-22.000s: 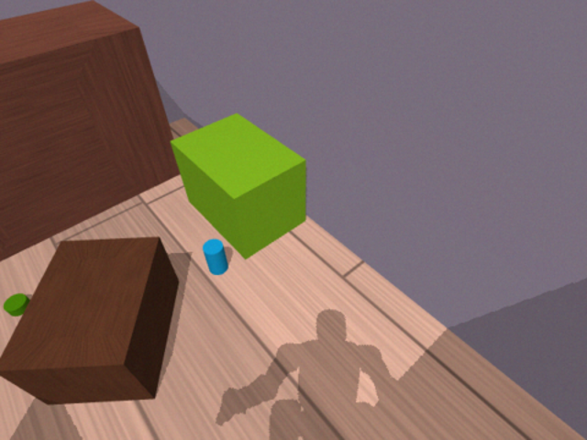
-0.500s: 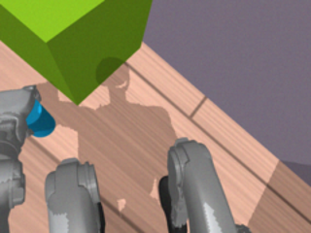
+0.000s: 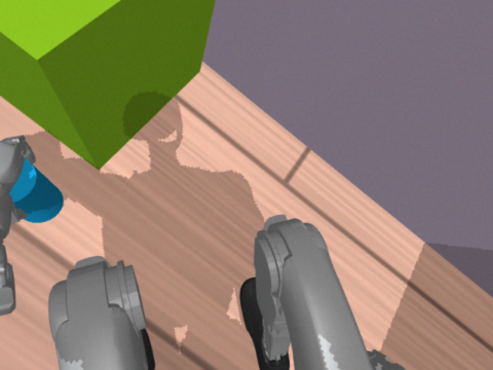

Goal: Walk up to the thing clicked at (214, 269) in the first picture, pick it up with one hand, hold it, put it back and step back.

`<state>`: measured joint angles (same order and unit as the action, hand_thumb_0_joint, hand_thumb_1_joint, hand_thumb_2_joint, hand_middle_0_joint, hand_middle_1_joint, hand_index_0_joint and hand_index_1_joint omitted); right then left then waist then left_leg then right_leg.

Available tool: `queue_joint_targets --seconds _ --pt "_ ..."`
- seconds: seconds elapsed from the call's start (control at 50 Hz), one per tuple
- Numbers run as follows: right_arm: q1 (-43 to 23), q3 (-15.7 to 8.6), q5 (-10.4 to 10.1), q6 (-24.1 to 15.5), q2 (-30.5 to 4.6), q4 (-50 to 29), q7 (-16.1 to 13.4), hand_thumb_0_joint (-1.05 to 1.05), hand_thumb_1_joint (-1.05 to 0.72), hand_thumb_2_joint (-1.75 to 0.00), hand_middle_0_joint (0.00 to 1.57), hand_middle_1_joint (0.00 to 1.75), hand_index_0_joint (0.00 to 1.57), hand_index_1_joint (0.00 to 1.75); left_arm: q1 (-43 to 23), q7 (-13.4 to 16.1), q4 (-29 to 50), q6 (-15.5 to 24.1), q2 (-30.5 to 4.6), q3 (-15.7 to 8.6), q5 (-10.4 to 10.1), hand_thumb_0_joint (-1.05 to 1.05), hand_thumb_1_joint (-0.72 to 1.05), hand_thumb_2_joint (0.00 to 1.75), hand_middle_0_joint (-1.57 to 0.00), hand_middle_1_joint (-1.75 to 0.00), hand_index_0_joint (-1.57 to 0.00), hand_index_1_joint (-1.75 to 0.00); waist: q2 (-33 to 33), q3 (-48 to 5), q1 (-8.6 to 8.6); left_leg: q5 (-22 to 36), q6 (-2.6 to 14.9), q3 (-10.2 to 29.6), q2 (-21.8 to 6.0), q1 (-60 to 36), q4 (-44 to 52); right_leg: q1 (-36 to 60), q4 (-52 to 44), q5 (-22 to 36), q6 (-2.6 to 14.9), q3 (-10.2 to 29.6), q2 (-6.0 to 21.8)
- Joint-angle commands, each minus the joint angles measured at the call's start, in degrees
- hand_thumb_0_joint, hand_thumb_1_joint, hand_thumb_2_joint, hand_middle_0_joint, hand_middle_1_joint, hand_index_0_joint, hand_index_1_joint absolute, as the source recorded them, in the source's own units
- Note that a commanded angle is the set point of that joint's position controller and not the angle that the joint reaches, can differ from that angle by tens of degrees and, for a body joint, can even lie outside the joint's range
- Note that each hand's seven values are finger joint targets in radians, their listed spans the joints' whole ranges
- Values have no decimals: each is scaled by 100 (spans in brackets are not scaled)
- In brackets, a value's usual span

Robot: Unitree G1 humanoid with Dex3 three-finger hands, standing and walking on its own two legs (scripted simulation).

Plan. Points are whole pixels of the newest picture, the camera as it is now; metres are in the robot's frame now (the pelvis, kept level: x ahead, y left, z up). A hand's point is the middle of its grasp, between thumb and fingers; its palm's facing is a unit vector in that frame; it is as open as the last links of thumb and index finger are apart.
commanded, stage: open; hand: left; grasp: from above
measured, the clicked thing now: (25, 192) +0.46 +0.30 -0.24
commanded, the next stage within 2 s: withdraw in 0.62 s
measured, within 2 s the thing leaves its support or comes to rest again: neither
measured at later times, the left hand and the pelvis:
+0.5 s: hand (7, 190) +0.45 +0.30 -0.19, palm faces -0.43 -0.10 -0.90, open 13.2 cm; pelvis +0.00 +0.00 +0.00, yaw -1 degrees
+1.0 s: hand out of the picture +0.46 +0.31 -0.16, palm faces -0.33 -0.08 -0.94, open 14.1 cm; pelvis +0.00 +0.00 +0.01, yaw +0 degrees
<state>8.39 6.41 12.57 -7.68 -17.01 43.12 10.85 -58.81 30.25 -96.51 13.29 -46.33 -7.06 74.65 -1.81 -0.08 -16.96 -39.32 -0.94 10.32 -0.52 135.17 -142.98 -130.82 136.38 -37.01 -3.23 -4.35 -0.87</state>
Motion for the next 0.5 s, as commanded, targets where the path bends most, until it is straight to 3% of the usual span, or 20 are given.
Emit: queue_joint_targets --seconds 0.0,0.02,0.08,0.16,0.22,0.26,0.28,0.32,0.34,0.36,0.38,0.4,0.44,0.46,0.48 --pt "1120 -365 28 -58 -1578 -59 -47 0 -89 -89 20 30 20 30 -1476 156 417 6 -1101 15 12 0 9 100 -45 -107 -47 -104 1443 -3020 -273 323 279 -671 101 -2281 1444 1700 -1372 534 440 -712 -216" --pt "1050 -399 6 -53 -1614 -59 -65 0 -89 -89 20 30 20 30 -1447 180 508 35 -1121 47 -30 0 1 98 -39 -105 -41 -103 1545 -3180 -190 339 268 -657 86 -2337 1478 1779 -1391 540 447 -707 -245" --pt "1099 -307 30 -70 -1569 -34 -55 0 -89 -89 20 30 20 30 -1401 232 369 39 -1230 -14 66 0 -21 101 -28 -109 -30 -106 1505 -3082 -226 354 267 -654 105 -2295 1471 1750 -1349 581 441 -730 -236" --pt "1101 -275 87 -141 -1596 -24 -2 0 -89 -90 20 30 20 30 -1655 302 526 40 -1189 36 104 0 -33 110 -21 -112 -21 -112 1787 -3118 -332 573 218 -594 73 -2600 1422 1599 -1185 822 441 -813 -223" --pt "1079 -316 72 -170 -1634 -19 10 0 -90 -90 20 30 20 30 -1567 362 510 46 -1284 -9 66 0 -41 112 -16 -114 -16 -114 1785 -3119 -277 483 233 -637 80 -2436 1424 1704 -1271 756 453 -759 -257" --pt "1081 -270 112 -210 -1568 -7 54 0 -90 -90 20 30 20 30 -1551 367 429 11 -1225 2 26 0 -45 114 -12 -117 -12 -116 1679 -3020 -298 414 240 -654 75 -2333 1375 1702 -1308 685 448 -745 -255" --pt "1114 -294 102 -208 -1608 0 45 0 -90 -90 20 30 20 30 -1485 393 605 9 -1344 -109 31 0 -48 118 -12 -116 -11 -117 1793 -3202 -186 517 226 -641 77 -2477 1451 1722 -1295 756 447 -777 -248" --pt "1077 -329 117 -250 -1626 -41 72 0 -90 -90 20 30 20 30 -1510 352 520 -26 -1084 89 -15 0 -47 116 -10 -119 -11 -118 1827 -3192 -296 532 220 -645 67 -2556 1399 1702 -1265 806 450 -766 -252" --pt "1107 -333 118 -249 -1652 -17 75 0 -90 -90 20 30 20 30 -1511 368 619 -47 -1223 9 -9 0 -47 118 -11 -120 -11 -119 1871 -3278 -242 575 219 -636 67 -2577 1415 1763 -1270 836 450 -773 -264" --pt "1089 -299 107 -266 -1617 5 104 0 -90 -90 20 30 20 30 -1511 346 423 -71 -1073 163 -47 0 -47 116 -10 -119 -11 -119 1818 -3091 -292 411 234 -630 63 -2403 1376 1660 -1260 703 457 -756 -260" --pt "1126 -330 129 -296 -1695 -27 116 0 -90 -90 20 30 20 30 -1628 358 641 -58 -1339 -47 -67 0 -47 114 -10 -118 -10 -118 1805 -3136 -302 500 229 -616 68 -2470 1385 1666 -1251 773 446 -794 -236" --pt "1183 -330 101 -290 -1675 -3 115 0 -90 -90 20 30 20 30 -1384 349 584 -91 -1384 -117 -47 0 -48 115 -10 -118 -10 -118 1839 -3235 -213 658 225 -634 77 -2557 1385 1834 -1238 918 444 -773 -245" --pt "1139 -335 141 -307 -1659 -4 148 0 -90 -90 20 30 20 30 -1447 298 571 -93 -1122 -2 -137 0 -48 112 -9 -117 -10 -116 1899 -3128 -261 543 207 -623 72 -2470 1407 1681 -1257 782 467 -805 -250" --pt "1176 -293 129 -309 -1638 -11 163 0 -90 -90 20 30 20 30 -1391 280 524 -96 -1171 -69 -153 0 -48 113 -9 -117 -10 -117 1797 -3109 -282 566 204 -566 68 -2514 1445 1700 -1246 820 451 -841 -226" --pt "1108 -341 87 -293 -1667 -25 148 0 -90 -90 20 30 20 30 -1342 259 688 -84 -1144 27 -171 0 -49 113 -9 -117 -9 -117 1864 -3228 -178 548 216 -597 67 -2507 1473 1761 -1282 784 467 -799 -265"
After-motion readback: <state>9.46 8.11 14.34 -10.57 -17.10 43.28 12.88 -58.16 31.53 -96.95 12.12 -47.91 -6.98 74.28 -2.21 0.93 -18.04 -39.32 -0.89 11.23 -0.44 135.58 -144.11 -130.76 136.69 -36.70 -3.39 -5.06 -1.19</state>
